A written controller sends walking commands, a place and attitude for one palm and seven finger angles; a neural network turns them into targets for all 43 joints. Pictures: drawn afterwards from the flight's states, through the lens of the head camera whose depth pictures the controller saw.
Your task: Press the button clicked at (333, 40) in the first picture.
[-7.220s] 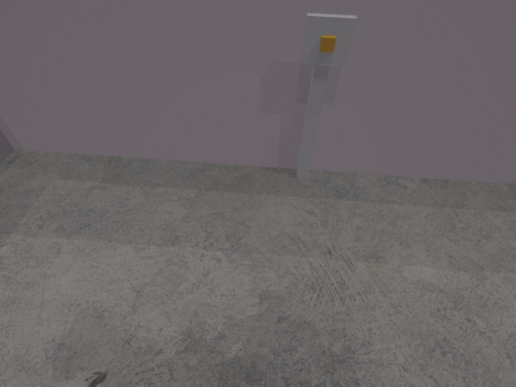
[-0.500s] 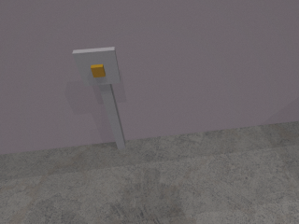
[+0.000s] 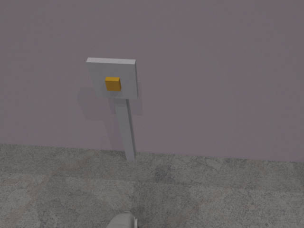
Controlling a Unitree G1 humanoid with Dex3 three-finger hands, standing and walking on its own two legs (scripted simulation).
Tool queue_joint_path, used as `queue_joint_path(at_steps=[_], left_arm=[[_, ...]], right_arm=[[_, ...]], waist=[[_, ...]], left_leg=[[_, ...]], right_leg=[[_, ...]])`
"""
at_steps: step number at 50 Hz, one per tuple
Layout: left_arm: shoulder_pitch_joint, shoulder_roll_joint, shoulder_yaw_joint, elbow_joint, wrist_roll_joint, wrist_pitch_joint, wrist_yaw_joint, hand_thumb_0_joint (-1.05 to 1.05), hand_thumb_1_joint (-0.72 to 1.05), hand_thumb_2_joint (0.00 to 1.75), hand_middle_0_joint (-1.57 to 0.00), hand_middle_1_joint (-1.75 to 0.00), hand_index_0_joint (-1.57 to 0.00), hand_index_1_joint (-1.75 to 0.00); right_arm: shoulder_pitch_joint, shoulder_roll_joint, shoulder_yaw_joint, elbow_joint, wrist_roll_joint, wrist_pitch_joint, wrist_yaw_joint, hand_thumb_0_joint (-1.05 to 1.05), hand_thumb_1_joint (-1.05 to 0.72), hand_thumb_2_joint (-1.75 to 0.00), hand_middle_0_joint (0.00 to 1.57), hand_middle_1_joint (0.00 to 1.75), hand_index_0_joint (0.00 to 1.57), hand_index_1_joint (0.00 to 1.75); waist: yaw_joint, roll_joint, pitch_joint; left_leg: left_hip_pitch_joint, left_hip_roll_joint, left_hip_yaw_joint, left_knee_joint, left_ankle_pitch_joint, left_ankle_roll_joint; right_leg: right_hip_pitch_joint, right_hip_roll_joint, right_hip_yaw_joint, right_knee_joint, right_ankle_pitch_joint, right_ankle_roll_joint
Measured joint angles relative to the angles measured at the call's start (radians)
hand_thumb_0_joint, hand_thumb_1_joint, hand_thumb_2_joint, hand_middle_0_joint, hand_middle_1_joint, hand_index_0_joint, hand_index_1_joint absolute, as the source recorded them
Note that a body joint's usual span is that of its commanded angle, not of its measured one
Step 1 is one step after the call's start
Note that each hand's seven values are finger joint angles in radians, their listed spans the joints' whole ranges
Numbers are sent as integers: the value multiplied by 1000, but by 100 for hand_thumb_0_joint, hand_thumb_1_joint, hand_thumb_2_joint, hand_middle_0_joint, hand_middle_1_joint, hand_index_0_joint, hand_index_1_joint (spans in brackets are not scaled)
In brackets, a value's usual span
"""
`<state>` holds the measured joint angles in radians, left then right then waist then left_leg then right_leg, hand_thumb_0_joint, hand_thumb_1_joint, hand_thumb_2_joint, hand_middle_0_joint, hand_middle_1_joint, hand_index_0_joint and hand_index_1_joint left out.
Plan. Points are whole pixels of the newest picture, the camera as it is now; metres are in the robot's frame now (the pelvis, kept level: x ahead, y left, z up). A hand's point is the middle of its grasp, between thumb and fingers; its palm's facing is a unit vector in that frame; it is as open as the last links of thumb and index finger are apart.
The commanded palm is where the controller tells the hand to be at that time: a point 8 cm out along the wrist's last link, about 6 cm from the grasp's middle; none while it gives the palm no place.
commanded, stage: take the last steps up to it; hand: left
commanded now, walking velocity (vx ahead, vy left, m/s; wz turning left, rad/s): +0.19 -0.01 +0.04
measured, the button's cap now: (113, 83) +0.61 +0.23 -0.01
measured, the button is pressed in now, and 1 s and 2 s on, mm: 0 0 0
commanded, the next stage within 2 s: come to a stop and stand still in 0.08 s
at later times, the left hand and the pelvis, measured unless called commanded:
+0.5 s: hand (101, 208) +0.19 +0.19 -0.17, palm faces +0.01 -0.97 -0.23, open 7.3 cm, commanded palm none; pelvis +0.11 +0.00 +0.00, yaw -1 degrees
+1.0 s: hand out of the picture +0.07 +0.20 -0.17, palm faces +0.06 -0.97 -0.23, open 7.4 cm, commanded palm none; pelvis +0.05 +0.01 +0.00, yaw -1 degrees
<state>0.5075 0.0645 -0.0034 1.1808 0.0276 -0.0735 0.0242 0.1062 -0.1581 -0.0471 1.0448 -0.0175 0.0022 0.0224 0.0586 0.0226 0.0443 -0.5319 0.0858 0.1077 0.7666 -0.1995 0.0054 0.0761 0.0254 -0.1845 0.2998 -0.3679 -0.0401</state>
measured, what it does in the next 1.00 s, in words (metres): steps on the spot: left foot, then right foot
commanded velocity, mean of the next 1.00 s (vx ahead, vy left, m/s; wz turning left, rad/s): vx -0.02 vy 0.03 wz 0.00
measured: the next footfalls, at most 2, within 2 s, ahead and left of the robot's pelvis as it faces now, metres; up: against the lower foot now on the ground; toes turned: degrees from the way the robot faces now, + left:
left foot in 0.08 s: +0.17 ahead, +0.10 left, +0.00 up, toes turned +8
right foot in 0.56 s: +0.18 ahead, -0.13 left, +0.00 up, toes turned -6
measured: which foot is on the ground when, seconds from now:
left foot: up 0.00-0.06, down 0.08-0.56, up 0.58-1.00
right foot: down 0.00-0.10, up 0.12-0.54, down 0.56-1.00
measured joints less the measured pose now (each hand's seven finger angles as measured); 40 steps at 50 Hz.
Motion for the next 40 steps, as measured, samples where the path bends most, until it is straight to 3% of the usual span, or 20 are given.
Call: queue_joint_path(at_steps=[2,4,7,10,13,16,21,26,28,29,31,33,36,40], left_arm=[[14,0,1,10,0,5,1,0,91,90,-20,-30,-20,-30],[32,-3,1,20,-5,11,0,0,91,90,-20,-30,-20,-30],[-3,9,4,20,-18,36,-2,0,91,89,-20,-30,-20,-30],[-70,34,20,-10,-13,48,-1,0,91,89,-20,-30,-20,-30],[-147,64,33,-59,-8,56,3,0,91,90,-20,-30,-20,-30],[-219,93,41,-109,-8,66,14,0,91,90,-20,-30,-19,-30],[-301,121,44,-157,-5,94,16,0,92,90,-20,-30,-19,-30],[-338,122,47,-186,-7,109,9,0,92,90,-20,-30,-19,-30],[-335,125,45,-198,-5,98,6,0,91,90,-20,-30,-19,-30],[-338,119,45,-197,-2,91,7,0,91,90,-20,-30,-19,-30],[-344,103,34,-196,-2,86,6,0,91,90,-20,-30,-19,-30],[-346,90,29,-198,-3,86,7,0,91,90,-20,-30,-20,-30],[-341,77,29,-200,-6,89,12,0,91,89,-20,-30,-20,-30],[-323,74,33,-201,-4,88,13,0,91,89,-20,-30,-20,-30]], right_arm=[[-26,13,7,-12,1,-11,-2,1,-91,-90,19,30,19,30],[-35,19,15,-27,-3,-34,-7,1,-91,-90,20,30,19,30],[-25,33,21,-37,2,-59,-21,1,-91,-89,20,30,20,30],[16,41,7,-31,22,-69,-39,-1,-92,-89,20,30,20,30],[42,13,0,-28,20,-74,-55,-4,-95,-89,20,30,20,30],[71,0,13,-3,14,-53,-58,-4,-95,-89,20,30,20,30],[102,14,16,19,8,-10,-58,-1,-93,-89,20,30,20,30],[112,9,-1,11,-2,20,-52,0,-92,-89,20,30,20,30],[120,4,-7,7,0,29,-47,0,-91,-89,20,30,20,30],[116,-4,-11,7,4,34,-44,0,-91,-89,20,30,20,30],[110,-22,-21,0,9,51,-45,1,-91,-89,20,30,20,30],[109,-36,-27,-1,8,68,-45,1,-91,-89,20,30,20,30],[109,-50,-32,2,5,83,-36,1,-91,-89,20,30,20,30],[120,-62,-32,1,0,87,-22,1,-91,-89,20,30,19,30]], waist=[[8,-16,14],[4,-17,19],[-7,-33,34],[-16,-42,29],[-33,-53,16],[-40,-65,0],[-58,-69,2],[-78,-30,28],[-76,-23,29],[-75,-7,36],[-86,25,56],[-87,37,60],[-78,38,55],[-61,25,32]], left_leg=[[46,-28,20,-73,-15,22],[127,-51,37,-171,51,49],[153,-69,55,-116,-43,86],[228,-80,69,-182,-51,79],[289,-95,70,-270,-24,82],[324,-101,58,-317,-11,77],[347,-88,42,-315,-28,57],[325,-57,45,-258,-59,28],[296,-51,52,-207,-83,12],[272,-44,42,-159,-117,1],[211,-62,-25,-4,-259,-13],[151,-89,-70,172,-308,-25],[102,-102,-101,345,-256,-43],[113,-85,-122,354,-187,-60]], right_leg=[[10,-17,1,41,-45,15],[-24,-36,4,188,-105,27],[-228,-68,84,676,-149,25],[-408,-91,124,898,-93,34],[-513,-123,136,832,-13,58],[-543,-132,150,687,51,76],[-499,-114,148,527,54,81],[-417,-81,129,414,32,65],[-361,-82,125,294,151,50],[-365,-73,124,294,133,33],[-373,-64,112,310,100,14],[-373,-70,104,294,105,8],[-374,-78,103,253,142,7],[-380,-91,102,209,185,11]])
